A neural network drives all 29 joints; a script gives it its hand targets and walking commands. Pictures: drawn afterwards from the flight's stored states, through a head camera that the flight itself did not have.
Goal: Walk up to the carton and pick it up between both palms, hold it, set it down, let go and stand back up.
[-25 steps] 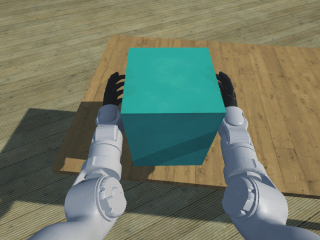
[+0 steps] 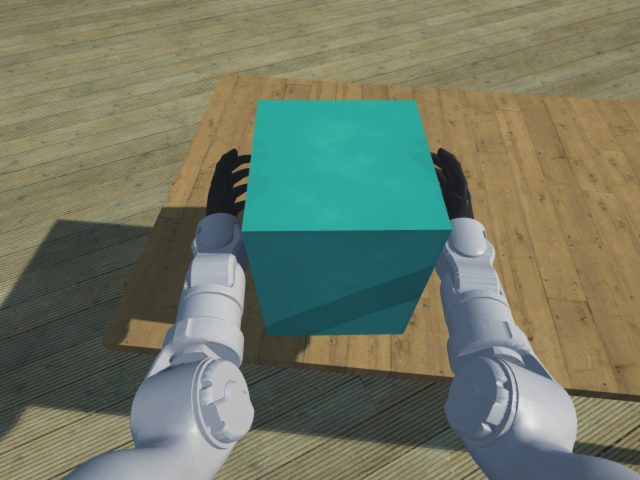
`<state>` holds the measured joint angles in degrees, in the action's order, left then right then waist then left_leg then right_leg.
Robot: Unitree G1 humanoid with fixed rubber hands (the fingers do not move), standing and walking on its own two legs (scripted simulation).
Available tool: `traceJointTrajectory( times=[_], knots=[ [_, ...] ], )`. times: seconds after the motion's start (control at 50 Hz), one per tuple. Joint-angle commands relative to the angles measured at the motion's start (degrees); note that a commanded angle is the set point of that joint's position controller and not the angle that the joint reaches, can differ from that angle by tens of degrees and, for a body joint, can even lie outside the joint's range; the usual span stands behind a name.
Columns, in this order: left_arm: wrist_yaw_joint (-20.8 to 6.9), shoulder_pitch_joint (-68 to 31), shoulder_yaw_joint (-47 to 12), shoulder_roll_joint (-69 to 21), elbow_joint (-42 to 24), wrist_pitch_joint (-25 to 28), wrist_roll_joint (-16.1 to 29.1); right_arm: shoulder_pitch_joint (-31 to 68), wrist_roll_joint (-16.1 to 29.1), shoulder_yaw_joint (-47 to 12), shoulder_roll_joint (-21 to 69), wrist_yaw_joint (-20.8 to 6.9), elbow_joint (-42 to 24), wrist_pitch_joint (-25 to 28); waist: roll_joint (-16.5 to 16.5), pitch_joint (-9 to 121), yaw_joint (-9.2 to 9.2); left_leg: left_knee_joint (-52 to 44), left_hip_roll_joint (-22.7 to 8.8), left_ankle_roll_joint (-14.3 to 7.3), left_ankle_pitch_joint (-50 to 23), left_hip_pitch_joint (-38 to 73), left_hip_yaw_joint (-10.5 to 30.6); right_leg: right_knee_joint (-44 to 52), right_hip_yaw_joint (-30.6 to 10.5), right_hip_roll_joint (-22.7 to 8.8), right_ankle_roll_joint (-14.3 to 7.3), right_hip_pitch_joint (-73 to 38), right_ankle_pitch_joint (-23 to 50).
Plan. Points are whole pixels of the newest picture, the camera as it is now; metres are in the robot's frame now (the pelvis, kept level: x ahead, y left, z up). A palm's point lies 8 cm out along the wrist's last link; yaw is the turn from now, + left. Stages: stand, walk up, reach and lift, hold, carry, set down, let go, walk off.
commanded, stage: reach and lift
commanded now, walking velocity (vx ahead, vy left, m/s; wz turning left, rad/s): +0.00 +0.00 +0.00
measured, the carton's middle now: (336, 226) +0.44 +0.03 +0.06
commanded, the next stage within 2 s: none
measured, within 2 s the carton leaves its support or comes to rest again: leaves its support in 0.28 s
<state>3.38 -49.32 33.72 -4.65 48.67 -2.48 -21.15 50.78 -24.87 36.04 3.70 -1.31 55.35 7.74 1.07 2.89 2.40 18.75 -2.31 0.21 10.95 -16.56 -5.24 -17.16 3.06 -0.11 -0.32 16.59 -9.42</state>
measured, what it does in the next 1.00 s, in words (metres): stands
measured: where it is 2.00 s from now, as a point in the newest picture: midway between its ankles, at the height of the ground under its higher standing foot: outside the picture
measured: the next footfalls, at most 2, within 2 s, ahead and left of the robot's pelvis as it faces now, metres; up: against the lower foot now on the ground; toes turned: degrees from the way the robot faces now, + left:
none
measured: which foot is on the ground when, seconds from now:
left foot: down 0.00-1.00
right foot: down 0.00-1.00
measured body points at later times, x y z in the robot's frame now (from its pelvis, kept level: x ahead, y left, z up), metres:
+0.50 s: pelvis -0.02 -0.01 +0.00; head +0.02 +0.02 +0.45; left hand +0.41 +0.18 +0.10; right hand +0.43 -0.12 +0.12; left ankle -0.03 +0.11 -0.75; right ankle -0.02 -0.11 -0.75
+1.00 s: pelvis -0.02 +0.00 +0.00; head +0.01 +0.02 +0.45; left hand +0.41 +0.18 +0.09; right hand +0.43 -0.12 +0.11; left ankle -0.03 +0.11 -0.75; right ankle -0.02 -0.11 -0.75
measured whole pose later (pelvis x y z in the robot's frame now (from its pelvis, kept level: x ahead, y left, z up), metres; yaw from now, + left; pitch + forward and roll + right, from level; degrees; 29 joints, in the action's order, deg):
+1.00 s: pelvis -0.02 +0.00 +0.00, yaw +1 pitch +11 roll -1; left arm 9.5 -50.0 24.0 -0.1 60.3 1.5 -13.6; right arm 55.2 -18.2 30.5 -2.9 3.5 75.8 18.0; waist 2.5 9.2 1.8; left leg 18.4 -2.7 0.4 8.1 -21.5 -5.1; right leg -15.8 6.0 -0.3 -1.1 20.3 -6.8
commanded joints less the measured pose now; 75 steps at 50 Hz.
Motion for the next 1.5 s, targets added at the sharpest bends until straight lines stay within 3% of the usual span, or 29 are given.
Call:
traceJointTrajectory(
  times=[0.0,0.06,0.12,0.18,0.22,0.26,0.32,0.38,0.42,0.5,0.58,0.64,0.7,0.76,0.8,0.9,0.92,1.0,1.04,1.06,1.14,1.18,1.22,1.24,1.26,1.32,1.38,1.44,1.48],
  knots=[
    [-5.7,-29.6,-14.7,-21.5,1.5,0.6,0.6,29.7,-1.9,-14.7,25.5,-6.7,0.5,2.7,0.4,32.0,1.59,0.9,1.7,-0.5,-26.8,5.9,-2.7,-4.4,2.9,0.1,3.9,-19.1,31.0],
    [-5.5,-30.9,-15.9,-22.6,-0.3,2.1,0.7,29.1,-2.6,-14.9,25.8,-6.5,1.3,4.3,-0.7,34.3,0.92,2.7,1.2,0.3,-32.2,11.3,-2.5,-4.0,3.7,0.5,3.3,-15.0,31.6],
    [-4.8,-33.2,-18.0,-24.4,-2.5,4.2,1.4,32.0,-2.5,-16.9,26.0,-6.3,-0.3,7.8,-1.9,40.3,1.55,4.9,0.7,1.1,-38.3,13.1,-2.3,-4.8,4.3,0.8,2.6,-14.6,34.8],
    [-4.9,-34.7,-18.8,-25.0,-1.4,7.8,1.9,34.0,-3.5,-17.7,26.2,-5.6,0.4,12.8,0.2,41.5,1.31,4.7,0.7,1.1,-38.3,8.4,-2.5,-6.9,4.4,0.2,3.0,-19.5,42.2],
    [-5.3,-35.8,-18.9,-25.1,1.0,10.2,1.7,35.5,-4.4,-18.2,26.5,-4.7,0.2,15.8,2.1,42.3,1.26,2.9,1.0,0.7,-33.4,1.7,-3.0,-7.9,3.5,-0.7,3.6,-25.9,46.0],
    [-5.6,-35.9,-18.8,-24.7,2.8,12.0,1.2,35.4,-5.3,-17.6,25.5,-4.1,2.7,18.2,3.2,40.3,-0.07,1.5,0.8,0.9,-31.3,-0.6,-2.6,-8.9,3.5,-1.3,4.1,-28.9,49.7],
    [-6.4,-37.1,-16.8,-23.8,4.9,13.9,-0.6,35.4,-7.2,-16.1,24.5,-3.5,6.0,20.3,4.1,37.7,-0.18,-0.9,1.0,0.4,-26.5,-1.7,-3.0,-7.6,3.4,-1.6,4.2,-29.4,46.7],
    [-6.2,-37.1,-15.4,-23.6,7.3,14.8,-3.0,35.2,-8.2,-13.2,22.6,-3.2,8.9,22.0,0.8,37.9,0.47,-1.3,0.9,1.5,-25.6,0.5,-3.4,-5.0,3.8,-1.0,2.7,-26.4,38.1],
    [-5.5,-37.9,-16.4,-24.0,6.5,14.8,-3.4,35.4,-8.2,-11.7,20.7,-3.2,11.4,22.8,-0.9,38.3,-0.31,0.1,0.4,2.6,-28.3,5.2,-3.3,-3.4,4.9,0.0,1.5,-21.0,33.3],
    [-4.8,-41.1,-16.6,-23.2,5.5,14.6,-2.8,38.5,-8.1,-9.5,18.8,-3.5,12.4,22.7,-1.2,37.5,-0.23,-1.2,0.8,2.5,-21.3,5.5,-3.5,-1.4,5.4,0.0,1.2,-17.4,24.3],
    [-4.1,-44.1,-16.2,-21.7,6.1,13.4,-2.0,40.1,-8.4,-8.0,18.1,-3.9,13.5,20.7,-1.0,38.7,-0.07,-3.1,1.4,1.6,-13.5,5.0,-4.3,0.1,4.9,-0.4,1.1,-14.9,15.2],
    [-3.9,-45.4,-17.7,-21.8,5.2,12.5,-0.5,40.3,-7.0,-8.7,18.4,-4.5,14.9,18.9,-1.3,40.6,-0.29,-2.9,1.3,1.5,-14.4,6.4,-3.8,0.1,4.8,-0.3,1.1,-14.1,15.7],
    [-3.2,-45.8,-19.8,-23.4,4.0,11.3,0.9,40.5,-4.6,-10.4,18.2,-5.1,16.1,17.8,-2.8,43.8,0.03,-0.5,1.1,2.7,-20.9,10.7,-3.1,-0.5,5.3,0.8,0.7,-11.4,18.5],
    [-2.9,-46.2,-21.1,-23.8,3.6,10.1,2.2,42.3,-3.0,-11.4,17.6,-5.2,15.7,16.9,-1.8,44.7,-0.20,1.0,1.1,2.9,-23.3,12.8,-2.6,0.2,5.1,1.3,0.3,-9.4,17.7],
    [-3.0,-47.1,-21.5,-23.2,3.8,9.4,3.3,42.3,-1.9,-12.2,18.1,-5.2,16.5,15.7,-1.2,44.1,-0.08,0.4,1.5,2.3,-21.4,9.6,-2.8,-0.7,4.3,0.9,0.9,-12.2,19.6],
    [-3.0,-47.9,-25.2,-24.0,3.2,8.1,7.0,45.3,1.8,-16.0,18.3,-4.8,14.6,14.8,-0.7,46.5,-0.45,2.3,1.5,2.6,-26.6,10.7,-2.0,-2.3,4.1,1.4,1.7,-13.7,27.6],
    [-3.0,-48.9,-25.9,-23.9,2.5,8.2,7.5,44.4,2.3,-16.5,18.5,-4.5,15.8,14.2,-0.9,47.0,-1.44,2.5,1.6,2.7,-27.3,10.7,-1.7,-2.6,4.0,1.5,1.8,-13.9,29.1],
    [-2.7,-49.7,-27.2,-24.9,1.5,8.3,9.1,45.1,6.8,-21.4,20.7,-3.6,15.1,13.1,-2.2,49.4,-0.26,3.9,2.0,2.7,-31.0,8.0,-1.0,-4.7,2.4,1.2,1.9,-17.9,36.7],
    [-3.0,-49.0,-27.0,-24.1,1.6,8.1,9.8,45.8,9.3,-24.6,21.5,-3.2,13.1,12.4,-0.3,48.0,0.18,3.7,2.3,1.9,-30.4,6.3,-0.6,-6.0,1.9,0.9,2.7,-21.0,40.7],
    [-3.3,-49.1,-27.2,-23.9,2.0,8.0,10.4,46.5,10.1,-25.9,22.4,-2.9,11.9,12.0,0.6,47.9,0.52,3.3,2.5,1.5,-29.2,4.5,-0.6,-6.4,1.5,0.7,3.4,-22.8,41.8],
    [-2.9,-54.3,-30.5,-25.8,-3.2,7.7,12.6,45.4,13.1,-27.0,24.2,-1.8,13.3,9.8,-1.8,48.7,-1.92,4.0,2.0,2.6,-32.2,8.6,0.6,-6.2,1.7,1.2,3.0,-20.0,41.2],
    [-2.8,-52.8,-29.9,-26.0,-3.4,7.0,12.8,45.7,15.5,-30.3,25.5,-1.5,10.8,9.0,-1.0,47.9,-0.13,5.1,2.5,2.3,-34.2,9.1,0.5,-6.2,1.0,1.3,2.9,-21.0,42.7],
    [-3.1,-51.2,-29.8,-25.6,-2.6,5.3,12.8,45.9,17.1,-30.8,25.0,-0.8,10.2,7.3,0.3,45.3,-1.15,4.0,2.5,1.7,-31.6,7.1,0.9,-6.4,0.7,1.2,3.3,-24.0,44.0],
    [-3.5,-52.6,-29.9,-25.2,-3.1,4.6,13.2,46.2,17.5,-30.4,25.3,-0.4,9.9,6.3,0.6,44.0,-2.09,3.5,2.8,1.5,-29.6,7.1,1.0,-6.0,0.5,1.0,3.6,-24.2,42.6],
    [-3.6,-52.5,-29.1,-25.3,-3.5,3.8,13.0,46.6,18.4,-30.4,25.4,-0.5,9.4,5.5,-0.2,42.9,-0.83,2.9,2.8,1.6,-28.3,7.6,1.1,-5.6,0.6,0.8,3.5,-23.6,40.1],
    [-3.8,-53.7,-29.6,-26.2,-4.5,1.1,13.0,48.6,19.3,-29.7,25.2,-0.3,7.3,3.4,-0.8,41.9,-1.71,2.7,2.8,2.1,-28.2,10.9,1.4,-4.3,1.2,1.5,3.2,-21.6,36.8],
    [-3.0,-56.3,-31.9,-28.3,-7.7,-1.4,13.4,50.8,20.3,-28.6,24.9,-0.4,5.4,1.6,-4.0,44.2,-2.34,3.8,2.5,3.4,-30.7,15.9,1.9,-2.7,1.7,2.3,2.2,-17.9,31.5],
    [-3.2,-58.4,-30.6,-27.5,-8.4,-4.0,13.8,53.8,21.2,-28.0,25.0,-0.6,3.8,-0.4,-2.3,41.2,-1.99,3.0,2.6,2.7,-27.0,16.2,1.5,-1.4,1.8,2.4,2.1,-16.9,25.8],
    [-2.8,-60.6,-31.3,-28.0,-11.3,-4.9,14.3,52.9,21.3,-27.3,25.1,-1.0,4.8,-1.7,-3.1,41.3,-2.51,3.0,2.4,3.1,-27.0,17.9,1.4,-1.0,1.9,2.5,1.7,-15.8,23.2]
  ],
)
